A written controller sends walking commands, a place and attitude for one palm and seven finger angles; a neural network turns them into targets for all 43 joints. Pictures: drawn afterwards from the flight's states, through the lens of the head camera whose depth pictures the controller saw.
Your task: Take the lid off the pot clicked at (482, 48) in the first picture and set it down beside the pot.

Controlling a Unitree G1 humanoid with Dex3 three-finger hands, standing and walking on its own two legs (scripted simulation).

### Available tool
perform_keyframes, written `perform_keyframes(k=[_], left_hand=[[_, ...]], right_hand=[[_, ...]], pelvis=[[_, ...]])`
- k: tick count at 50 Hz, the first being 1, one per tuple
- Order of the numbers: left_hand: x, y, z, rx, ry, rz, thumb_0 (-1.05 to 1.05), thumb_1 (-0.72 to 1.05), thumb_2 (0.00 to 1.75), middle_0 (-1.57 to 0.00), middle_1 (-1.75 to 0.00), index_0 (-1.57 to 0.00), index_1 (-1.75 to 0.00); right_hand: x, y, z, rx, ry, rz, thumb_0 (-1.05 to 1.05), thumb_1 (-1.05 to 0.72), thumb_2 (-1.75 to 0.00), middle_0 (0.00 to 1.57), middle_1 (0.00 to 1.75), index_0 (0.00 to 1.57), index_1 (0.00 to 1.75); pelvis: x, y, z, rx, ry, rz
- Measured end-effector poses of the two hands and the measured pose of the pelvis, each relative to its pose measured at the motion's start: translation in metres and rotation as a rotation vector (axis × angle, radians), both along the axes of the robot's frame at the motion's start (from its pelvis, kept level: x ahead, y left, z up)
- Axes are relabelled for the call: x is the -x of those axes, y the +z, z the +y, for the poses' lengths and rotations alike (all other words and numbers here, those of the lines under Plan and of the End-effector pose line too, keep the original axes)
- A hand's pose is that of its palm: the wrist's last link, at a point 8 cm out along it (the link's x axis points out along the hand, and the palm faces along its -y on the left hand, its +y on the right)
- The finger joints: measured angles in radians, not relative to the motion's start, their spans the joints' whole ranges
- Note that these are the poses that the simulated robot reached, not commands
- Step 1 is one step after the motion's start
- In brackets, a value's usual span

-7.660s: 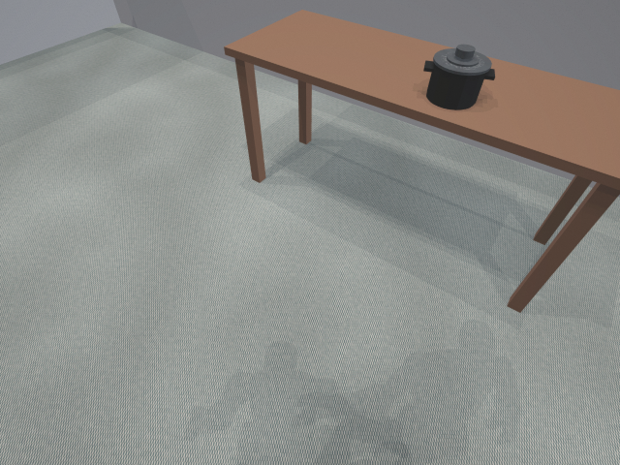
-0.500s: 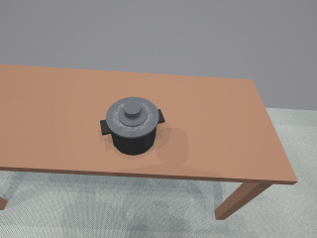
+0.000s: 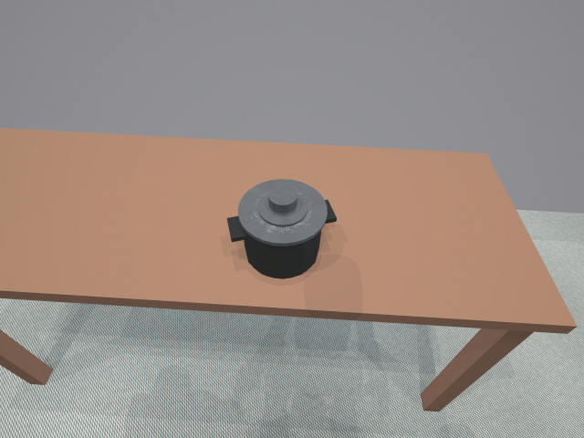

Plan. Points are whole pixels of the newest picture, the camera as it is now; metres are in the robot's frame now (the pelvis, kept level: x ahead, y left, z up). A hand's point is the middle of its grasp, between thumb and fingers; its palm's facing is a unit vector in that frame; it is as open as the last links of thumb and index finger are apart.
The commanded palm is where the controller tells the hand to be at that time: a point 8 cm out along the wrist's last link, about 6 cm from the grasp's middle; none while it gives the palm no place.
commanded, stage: come to a stop and stand still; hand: left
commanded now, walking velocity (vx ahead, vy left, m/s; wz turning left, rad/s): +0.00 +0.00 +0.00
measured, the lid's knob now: (282, 199) +0.50 +0.04 +0.04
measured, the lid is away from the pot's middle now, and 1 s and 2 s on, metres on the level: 0.00 0.00 0.00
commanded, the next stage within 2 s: look again from close up in 0.32 s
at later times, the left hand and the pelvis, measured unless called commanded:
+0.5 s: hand out of the picture -0.01 +0.18 -0.18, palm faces +0.02 -0.99 -0.17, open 7.4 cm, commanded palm none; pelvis +0.01 +0.02 +0.00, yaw +0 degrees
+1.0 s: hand out of the picture +0.00 +0.17 -0.17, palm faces +0.02 -0.98 -0.18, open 7.4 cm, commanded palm none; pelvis +0.01 +0.00 +0.00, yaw +0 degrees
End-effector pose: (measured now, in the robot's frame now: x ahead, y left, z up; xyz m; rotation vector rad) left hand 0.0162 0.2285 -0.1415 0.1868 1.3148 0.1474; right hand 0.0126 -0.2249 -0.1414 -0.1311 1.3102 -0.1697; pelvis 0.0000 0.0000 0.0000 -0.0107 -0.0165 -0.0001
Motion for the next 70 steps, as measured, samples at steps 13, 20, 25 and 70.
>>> perform_keyframes(k=[13,20,25,70], left_hand=[[0.032,-0.002,0.009,0.024,0.028,0.072,0.00,0.91,0.90,-0.20,-0.30,-0.20,-0.30],[0.037,-0.005,0.003,0.043,0.040,0.098,0.00,0.91,0.90,-0.20,-0.30,-0.20,-0.30],[0.032,-0.006,-0.001,0.052,0.041,0.093,0.00,0.91,0.90,-0.20,-0.30,-0.20,-0.30],[0.031,-0.007,-0.030,0.069,0.037,0.124,0.00,0.91,0.90,-0.20,-0.30,-0.20,-0.30]], right_hand=[[0.007,0.004,0.018,-0.004,0.023,0.028,0.01,-0.92,-0.90,0.20,0.30,0.20,0.30],[0.002,0.005,0.019,0.005,0.024,0.035,0.01,-0.92,-0.90,0.20,0.30,0.20,0.30],[-0.002,0.006,0.017,0.012,0.022,0.036,0.01,-0.92,-0.90,0.20,0.30,0.20,0.30],[0.020,0.002,0.012,-0.027,-0.043,0.107,0.00,-0.91,-0.90,0.20,0.30,0.20,0.30]], pelvis=[[0.000,0.003,0.016,-0.007,0.007,0.002],[-0.005,0.003,0.016,-0.005,0.007,-0.001],[-0.007,0.003,0.015,-0.004,0.006,-0.004],[-0.014,0.004,-0.008,-0.010,-0.009,0.002]])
